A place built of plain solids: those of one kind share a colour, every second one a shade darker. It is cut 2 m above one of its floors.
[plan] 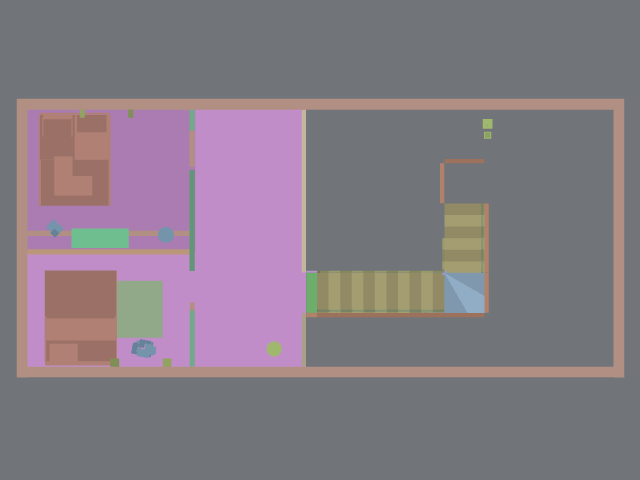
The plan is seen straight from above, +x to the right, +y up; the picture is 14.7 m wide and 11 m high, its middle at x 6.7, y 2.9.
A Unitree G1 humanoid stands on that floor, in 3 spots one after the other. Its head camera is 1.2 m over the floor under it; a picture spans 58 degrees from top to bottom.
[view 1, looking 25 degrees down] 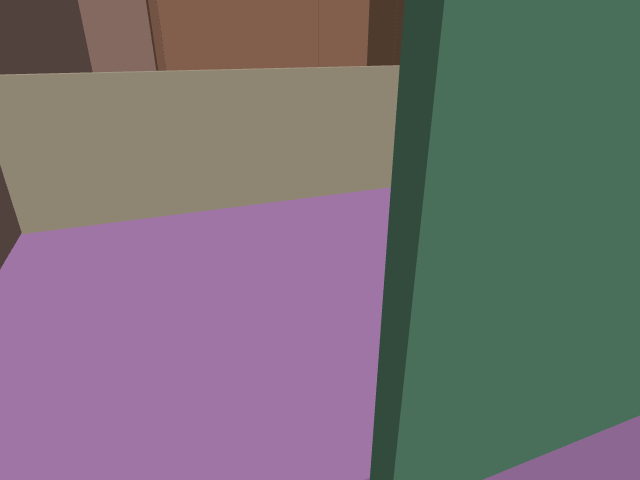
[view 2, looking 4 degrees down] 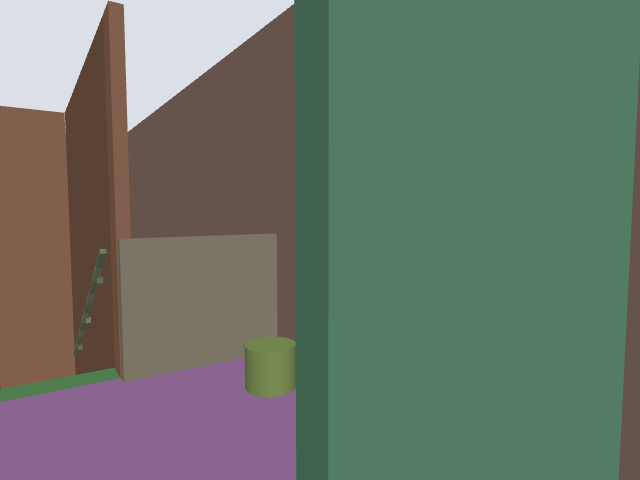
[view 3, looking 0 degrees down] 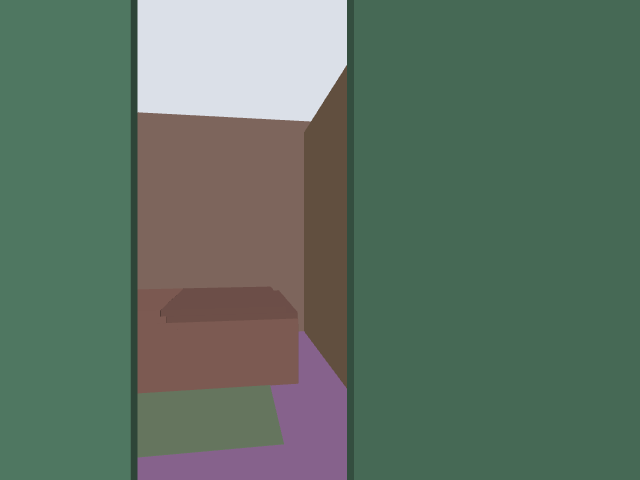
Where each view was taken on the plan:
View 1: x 3.07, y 4.96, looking -21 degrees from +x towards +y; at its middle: upper_floor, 2.84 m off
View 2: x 3.07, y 1.74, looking -34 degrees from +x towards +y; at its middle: upper_partition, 0.81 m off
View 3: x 5.63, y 1.69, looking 169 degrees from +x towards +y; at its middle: upper_split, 4.61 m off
